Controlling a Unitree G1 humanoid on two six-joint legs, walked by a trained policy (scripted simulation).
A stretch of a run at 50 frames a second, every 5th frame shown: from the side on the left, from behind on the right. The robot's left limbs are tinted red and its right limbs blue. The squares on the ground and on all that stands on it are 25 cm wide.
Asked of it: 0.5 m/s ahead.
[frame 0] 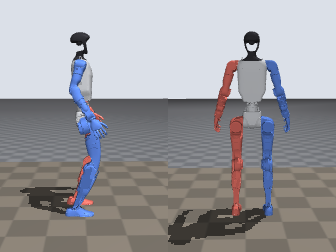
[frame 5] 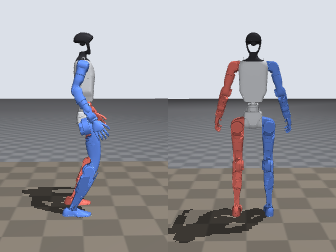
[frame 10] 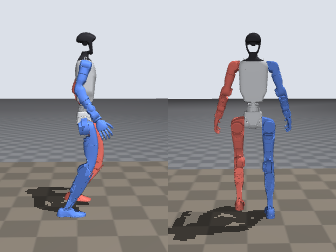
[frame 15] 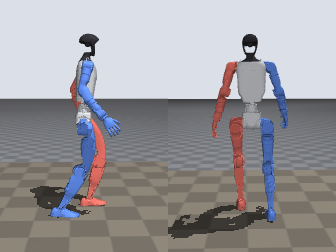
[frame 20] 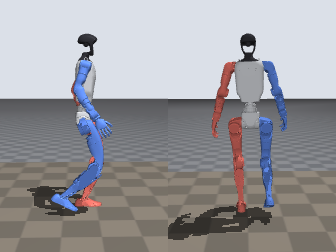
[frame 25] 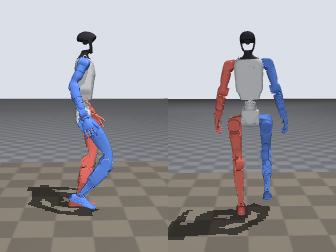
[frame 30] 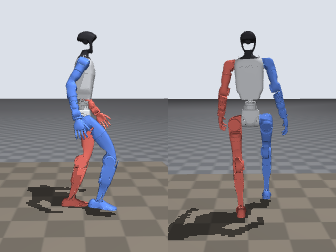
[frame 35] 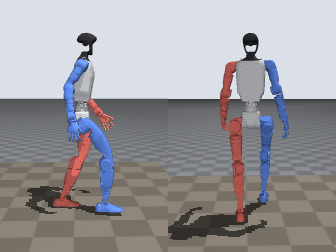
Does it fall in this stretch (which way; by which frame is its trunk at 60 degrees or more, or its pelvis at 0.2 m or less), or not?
no
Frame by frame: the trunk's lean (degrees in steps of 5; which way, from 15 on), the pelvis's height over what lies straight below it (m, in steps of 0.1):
0: 5, 0.8
5: 0, 0.8
10: 0, 0.8
15: 5, 0.8
20: 5, 0.8
25: 5, 0.8
30: 5, 0.8
35: 5, 0.8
